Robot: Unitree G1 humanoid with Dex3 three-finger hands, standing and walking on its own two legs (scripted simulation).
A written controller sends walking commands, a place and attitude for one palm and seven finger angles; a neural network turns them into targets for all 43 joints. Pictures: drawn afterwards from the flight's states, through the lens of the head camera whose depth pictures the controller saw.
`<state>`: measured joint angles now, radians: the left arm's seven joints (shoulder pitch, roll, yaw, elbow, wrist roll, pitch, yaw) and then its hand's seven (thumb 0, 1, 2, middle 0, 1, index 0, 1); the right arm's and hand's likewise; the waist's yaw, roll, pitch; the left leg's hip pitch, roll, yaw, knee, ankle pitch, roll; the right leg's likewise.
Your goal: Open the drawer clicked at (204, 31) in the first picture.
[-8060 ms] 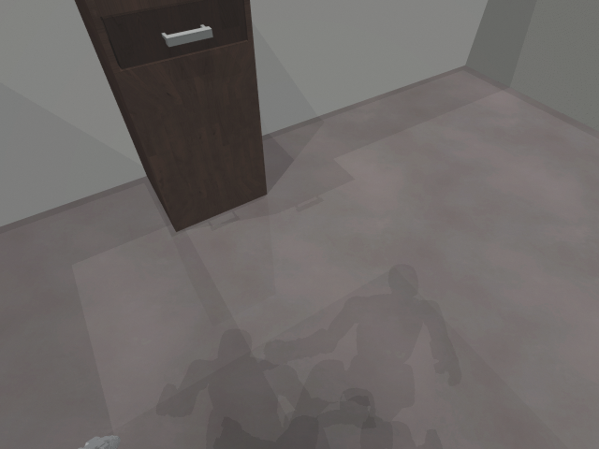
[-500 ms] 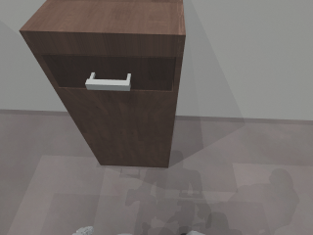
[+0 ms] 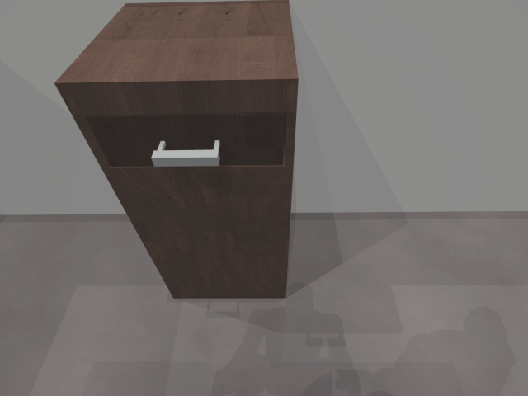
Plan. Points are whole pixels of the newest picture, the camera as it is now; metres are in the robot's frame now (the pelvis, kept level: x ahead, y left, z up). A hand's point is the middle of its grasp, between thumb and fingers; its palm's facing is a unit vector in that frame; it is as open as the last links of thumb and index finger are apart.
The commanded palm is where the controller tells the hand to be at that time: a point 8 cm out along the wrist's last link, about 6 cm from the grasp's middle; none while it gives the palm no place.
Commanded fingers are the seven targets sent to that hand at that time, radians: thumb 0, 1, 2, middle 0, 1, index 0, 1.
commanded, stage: come to a stop and stand still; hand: left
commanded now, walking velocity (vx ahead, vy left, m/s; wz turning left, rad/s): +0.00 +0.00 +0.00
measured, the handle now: (188, 151) +0.58 +0.20 +0.03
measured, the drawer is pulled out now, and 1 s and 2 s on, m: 0.00 0.00 0.00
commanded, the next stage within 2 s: look again from close up in 0.32 s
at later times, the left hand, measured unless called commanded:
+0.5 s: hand out of the picture -0.02 +0.14 -0.18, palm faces +0.02 -0.98 -0.18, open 7.4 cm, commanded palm none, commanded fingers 0.00 0.90 0.90 -0.20 -0.30 -0.20 -0.30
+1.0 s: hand out of the picture -0.02 +0.20 -0.18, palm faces +0.04 -0.98 -0.17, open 7.4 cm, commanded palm none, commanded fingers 0.00 0.90 0.90 -0.20 -0.30 -0.20 -0.30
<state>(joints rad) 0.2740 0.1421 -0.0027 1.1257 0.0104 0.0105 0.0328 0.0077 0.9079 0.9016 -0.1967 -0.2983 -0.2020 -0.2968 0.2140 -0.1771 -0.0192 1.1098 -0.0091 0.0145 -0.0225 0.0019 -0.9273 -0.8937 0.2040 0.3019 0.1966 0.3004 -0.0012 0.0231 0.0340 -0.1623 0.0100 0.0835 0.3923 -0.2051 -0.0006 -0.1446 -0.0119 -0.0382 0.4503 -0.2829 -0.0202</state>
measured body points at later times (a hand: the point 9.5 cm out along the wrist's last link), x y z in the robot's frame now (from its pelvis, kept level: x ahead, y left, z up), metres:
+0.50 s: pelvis +0.00 -0.01 +0.00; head +0.02 -0.02 +0.45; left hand -0.02 +0.19 -0.16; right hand -0.03 -0.22 -0.17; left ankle +0.00 +0.12 -0.74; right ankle -0.02 -0.10 -0.74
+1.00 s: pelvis -0.02 +0.03 +0.00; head -0.02 +0.05 +0.44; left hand -0.03 +0.25 -0.17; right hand +0.00 -0.19 -0.16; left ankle +0.00 +0.12 -0.74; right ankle -0.02 -0.10 -0.74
